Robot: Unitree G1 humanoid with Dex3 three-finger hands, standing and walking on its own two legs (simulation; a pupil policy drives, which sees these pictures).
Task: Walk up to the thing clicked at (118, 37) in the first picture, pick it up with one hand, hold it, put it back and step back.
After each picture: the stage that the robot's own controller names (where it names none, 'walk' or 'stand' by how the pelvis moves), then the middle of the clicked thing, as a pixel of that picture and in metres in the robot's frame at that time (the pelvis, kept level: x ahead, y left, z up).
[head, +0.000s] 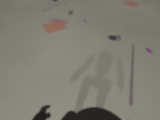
stand; (118, 38) +1.96 -0.64 -0.72
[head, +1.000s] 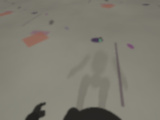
walk; (100, 39) +1.92 -0.08 -0.70
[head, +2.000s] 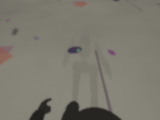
walk; (78, 49) +1.35 +0.34 -0.71
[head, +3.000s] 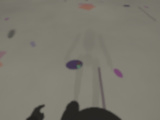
walk; (78, 65) +0.92 +0.25 -0.71
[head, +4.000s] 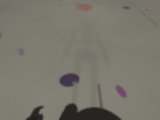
walk; (74, 81) +0.56 +0.20 -0.69
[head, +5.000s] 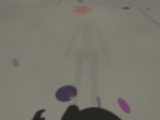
stand; (71, 95) +0.35 +0.23 -0.70
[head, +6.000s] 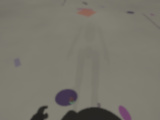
stand; (71, 100) +0.31 +0.19 -0.72
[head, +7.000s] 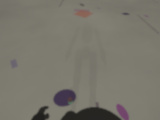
stand; (70, 100) +0.32 +0.20 -0.72
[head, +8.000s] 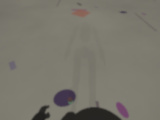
stand; (70, 100) +0.32 +0.21 -0.73
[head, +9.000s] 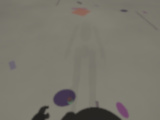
stand; (70, 100) +0.31 +0.22 -0.73
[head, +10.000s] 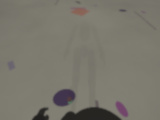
stand; (69, 100) +0.31 +0.22 -0.73
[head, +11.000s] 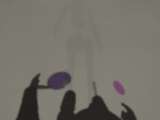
go down; (65, 83) +0.34 +0.23 -0.61
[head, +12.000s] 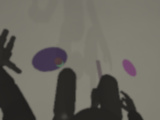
go down; (59, 62) +0.38 +0.27 -0.31
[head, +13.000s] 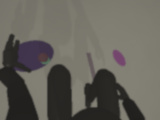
close in; (44, 58) +0.36 +0.30 -0.25
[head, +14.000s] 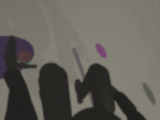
close; (24, 58) +0.35 +0.31 -0.21
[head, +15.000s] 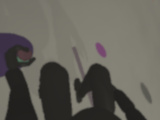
lift; (24, 56) +0.35 +0.31 -0.22
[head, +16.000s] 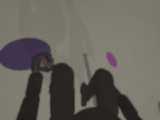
lift; (46, 62) +0.31 +0.26 -0.15
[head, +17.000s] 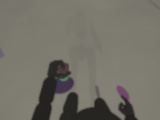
lift; (63, 72) +0.31 +0.18 +0.02
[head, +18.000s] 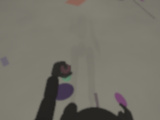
hold; (66, 73) +0.32 +0.17 +0.00
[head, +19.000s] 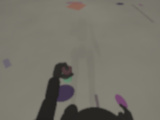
hold; (67, 74) +0.32 +0.17 +0.00
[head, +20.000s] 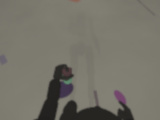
crouch; (67, 75) +0.32 +0.16 -0.04
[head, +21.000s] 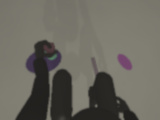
lower; (50, 51) +0.44 +0.26 -0.10
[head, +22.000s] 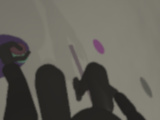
lower; (20, 53) +0.39 +0.31 -0.22
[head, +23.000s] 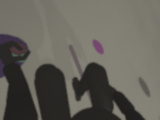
lower; (19, 53) +0.39 +0.31 -0.22
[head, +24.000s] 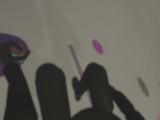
lower; (19, 52) +0.38 +0.32 -0.22
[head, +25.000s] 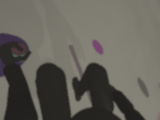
lower; (20, 53) +0.38 +0.32 -0.22
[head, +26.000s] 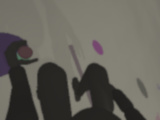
open; (24, 55) +0.37 +0.30 -0.22
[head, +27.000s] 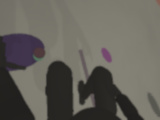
stand; (39, 54) +0.37 +0.29 -0.23
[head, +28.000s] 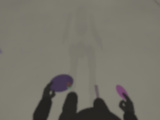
stand; (69, 85) +0.35 +0.20 -0.59
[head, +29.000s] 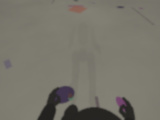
stand; (70, 96) +0.35 +0.20 -0.66
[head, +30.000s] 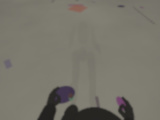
stand; (71, 96) +0.34 +0.20 -0.67
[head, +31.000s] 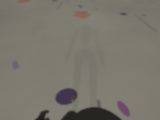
stand; (73, 98) +0.36 +0.18 -0.72
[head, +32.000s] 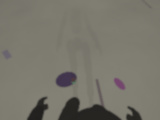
walk; (73, 80) +0.46 +0.19 -0.70
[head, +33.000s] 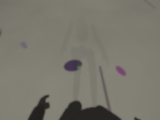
walk; (79, 66) +0.77 +0.20 -0.70
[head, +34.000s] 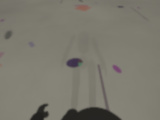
stand; (80, 62) +1.00 +0.20 -0.71
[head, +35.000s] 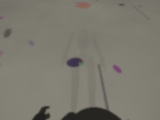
stand; (80, 62) +0.98 +0.18 -0.73
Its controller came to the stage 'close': yes
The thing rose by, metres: 0.70
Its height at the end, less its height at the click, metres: +0.00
